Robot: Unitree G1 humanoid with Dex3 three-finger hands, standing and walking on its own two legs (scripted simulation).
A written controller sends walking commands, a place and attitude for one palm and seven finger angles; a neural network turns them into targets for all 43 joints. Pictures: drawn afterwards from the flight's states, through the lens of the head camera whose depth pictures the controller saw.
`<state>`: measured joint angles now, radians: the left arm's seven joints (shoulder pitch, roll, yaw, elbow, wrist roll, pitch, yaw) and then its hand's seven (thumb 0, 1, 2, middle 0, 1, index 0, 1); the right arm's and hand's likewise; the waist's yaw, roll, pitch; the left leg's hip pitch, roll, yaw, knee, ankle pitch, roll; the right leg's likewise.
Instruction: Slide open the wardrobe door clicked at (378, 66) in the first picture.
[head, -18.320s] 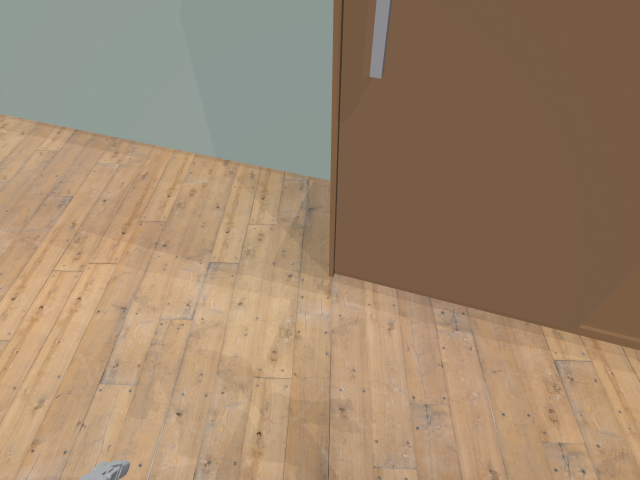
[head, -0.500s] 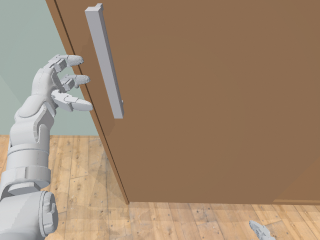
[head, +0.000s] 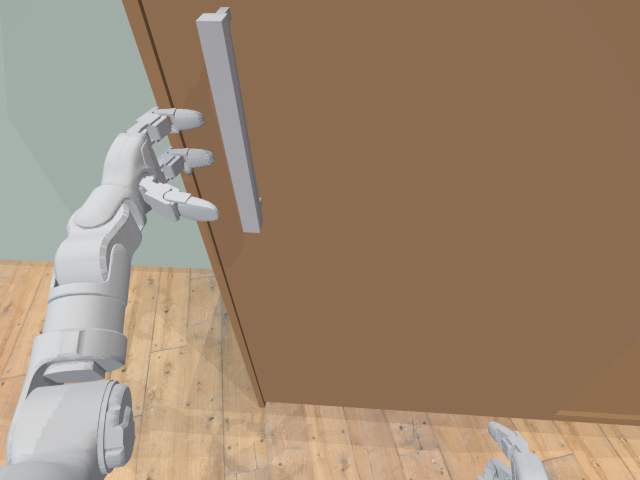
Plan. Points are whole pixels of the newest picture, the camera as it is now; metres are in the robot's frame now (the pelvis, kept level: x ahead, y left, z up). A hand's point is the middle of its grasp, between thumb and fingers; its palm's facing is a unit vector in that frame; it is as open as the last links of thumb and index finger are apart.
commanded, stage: feel for the door with the fingertips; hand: left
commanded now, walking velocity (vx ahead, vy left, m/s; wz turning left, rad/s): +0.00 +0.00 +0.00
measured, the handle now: (240, 135) +0.47 +0.13 +0.22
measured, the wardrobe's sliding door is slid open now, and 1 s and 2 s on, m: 0.00 0.00 0.00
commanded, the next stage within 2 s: slide the fingers in behind the handle in 0.78 s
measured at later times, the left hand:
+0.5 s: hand (194, 164) +0.41 +0.18 +0.21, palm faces +0.01 -1.00 +0.00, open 14.0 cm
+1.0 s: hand (207, 157) +0.43 +0.16 +0.22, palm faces +0.00 -1.00 +0.00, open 13.9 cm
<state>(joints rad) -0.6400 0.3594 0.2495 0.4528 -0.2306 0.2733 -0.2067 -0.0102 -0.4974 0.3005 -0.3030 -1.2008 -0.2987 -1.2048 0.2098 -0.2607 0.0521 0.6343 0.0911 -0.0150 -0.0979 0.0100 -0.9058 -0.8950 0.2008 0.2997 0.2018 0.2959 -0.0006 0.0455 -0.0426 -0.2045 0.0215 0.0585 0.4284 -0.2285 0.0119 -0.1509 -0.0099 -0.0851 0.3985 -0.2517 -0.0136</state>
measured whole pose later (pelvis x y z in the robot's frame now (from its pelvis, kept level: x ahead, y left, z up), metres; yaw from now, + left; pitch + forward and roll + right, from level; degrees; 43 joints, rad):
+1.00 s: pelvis +0.00 +0.00 +0.00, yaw +0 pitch +1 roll +0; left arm -0.74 0.34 0.24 0.59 -0.20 0.20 -0.15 -0.01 -0.50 0.30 -0.31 -1.21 -0.31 -1.22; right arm 0.27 -0.26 0.04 0.68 0.08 -0.02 -0.09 0.01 -0.91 -0.89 0.20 0.30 0.20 0.30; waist -0.02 0.05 -0.04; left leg -0.21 0.02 0.06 0.42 -0.22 0.01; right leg -0.16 -0.01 -0.08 0.39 -0.24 -0.01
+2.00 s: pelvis +0.00 -0.01 +0.00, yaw -1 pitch +0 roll +0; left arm -0.68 0.24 0.19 0.45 -0.19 0.30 -0.06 -0.01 -0.50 0.30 -0.30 -1.20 -0.30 -1.20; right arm 0.22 -0.25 0.04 0.67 0.07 0.02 -0.09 0.01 -0.91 -0.90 0.20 0.30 0.20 0.30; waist -0.01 0.05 -0.04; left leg -0.17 0.03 0.06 0.39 -0.21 0.00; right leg -0.13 0.00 -0.07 0.38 -0.24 -0.03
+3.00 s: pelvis +0.01 -0.01 +0.00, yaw -2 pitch +0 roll +0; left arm -0.58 0.22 0.18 0.25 -0.19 0.38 -0.04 -0.01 -0.35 0.36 -0.27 -1.21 -0.26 -1.17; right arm 0.19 -0.24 0.04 0.64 0.06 0.05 -0.07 0.01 -0.91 -0.90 0.20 0.30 0.20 0.30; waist -0.01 0.05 -0.05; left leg -0.13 0.03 0.08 0.37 -0.23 0.00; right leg -0.10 0.00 -0.06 0.36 -0.25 -0.02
